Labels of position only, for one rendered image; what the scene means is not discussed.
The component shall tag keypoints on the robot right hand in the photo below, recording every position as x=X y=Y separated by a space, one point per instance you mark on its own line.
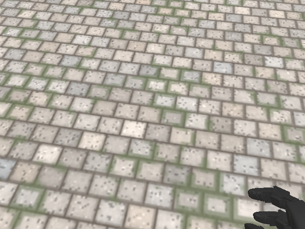
x=293 y=218

